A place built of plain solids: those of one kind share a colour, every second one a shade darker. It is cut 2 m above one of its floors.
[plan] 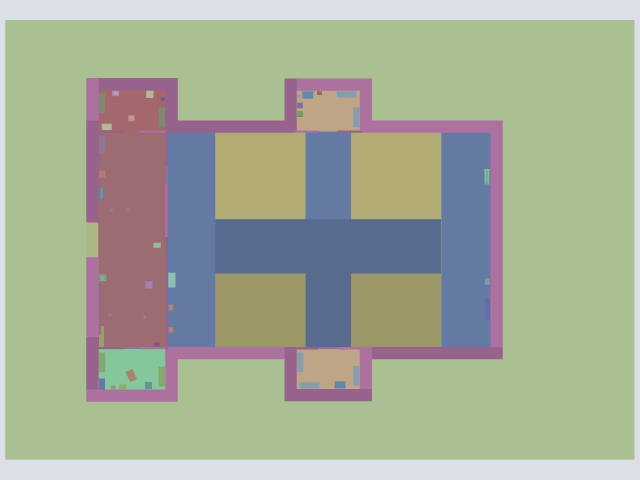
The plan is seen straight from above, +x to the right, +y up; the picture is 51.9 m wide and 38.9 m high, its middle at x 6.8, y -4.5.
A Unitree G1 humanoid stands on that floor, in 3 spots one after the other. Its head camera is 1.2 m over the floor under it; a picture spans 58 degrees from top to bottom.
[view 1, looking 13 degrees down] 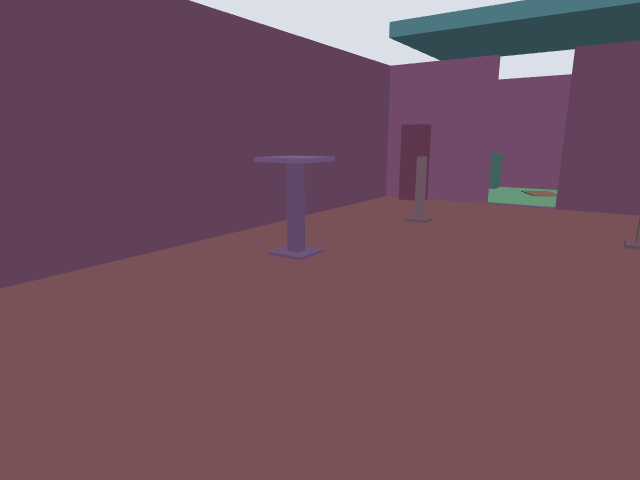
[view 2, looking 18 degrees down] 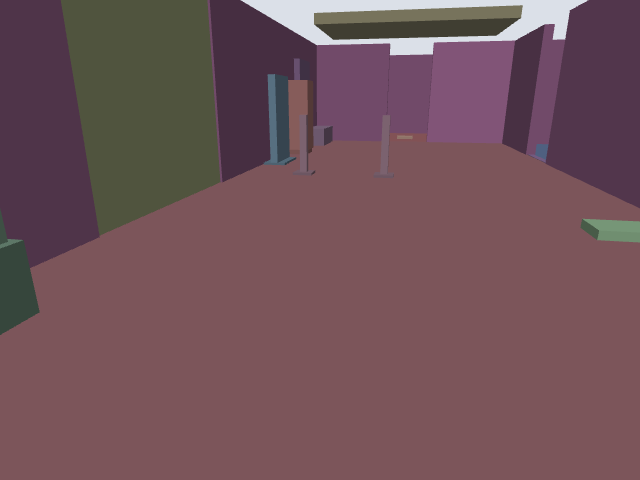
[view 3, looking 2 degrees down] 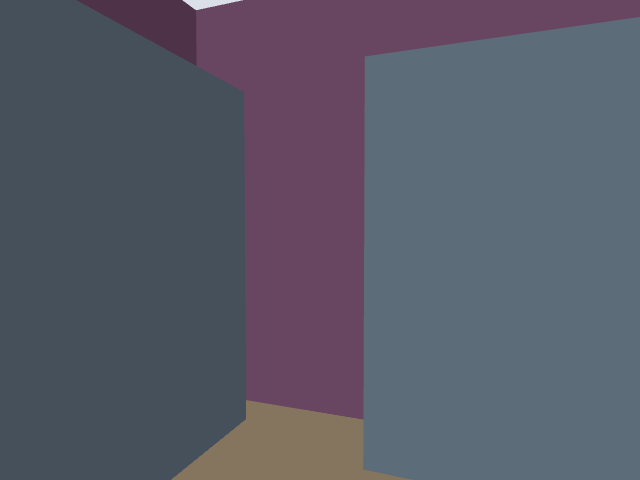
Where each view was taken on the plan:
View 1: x -9.84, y -4.49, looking -56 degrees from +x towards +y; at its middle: floor_foyer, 5.33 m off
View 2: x -8.44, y -9.21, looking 101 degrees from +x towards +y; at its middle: floor_foyer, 3.88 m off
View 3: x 7.46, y -14.66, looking -159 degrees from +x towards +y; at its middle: wall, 2.73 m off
